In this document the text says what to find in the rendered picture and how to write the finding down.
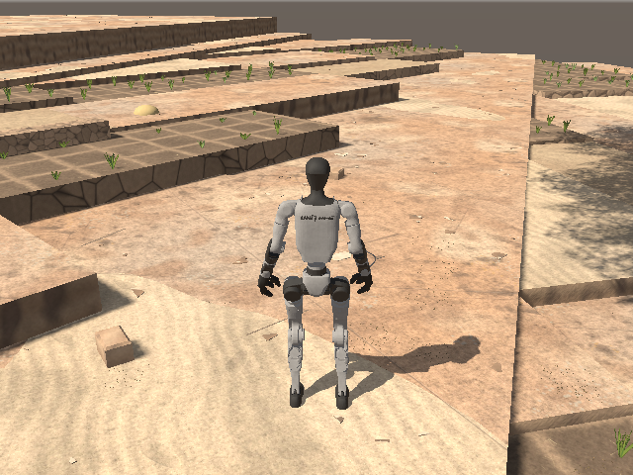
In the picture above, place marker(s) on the robot left forearm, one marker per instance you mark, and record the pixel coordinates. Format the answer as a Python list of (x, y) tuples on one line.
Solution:
[(269, 262)]

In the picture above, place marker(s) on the robot right foot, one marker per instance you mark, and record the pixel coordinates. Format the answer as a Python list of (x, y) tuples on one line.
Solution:
[(341, 401)]

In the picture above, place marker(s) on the robot head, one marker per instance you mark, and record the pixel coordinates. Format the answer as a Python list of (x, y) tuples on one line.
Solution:
[(317, 171)]

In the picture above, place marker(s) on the robot right hand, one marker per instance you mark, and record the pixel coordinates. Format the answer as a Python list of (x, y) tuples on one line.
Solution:
[(360, 279)]

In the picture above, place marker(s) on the robot right forearm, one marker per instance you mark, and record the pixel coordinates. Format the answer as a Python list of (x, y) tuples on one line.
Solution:
[(362, 261)]

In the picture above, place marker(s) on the robot right upper arm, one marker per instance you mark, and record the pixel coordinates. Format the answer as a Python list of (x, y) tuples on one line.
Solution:
[(348, 211)]

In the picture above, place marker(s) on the robot left upper arm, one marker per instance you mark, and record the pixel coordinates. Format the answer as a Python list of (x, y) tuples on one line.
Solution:
[(285, 210)]

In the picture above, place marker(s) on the robot left hand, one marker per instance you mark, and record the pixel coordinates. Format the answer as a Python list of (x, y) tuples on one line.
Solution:
[(262, 282)]

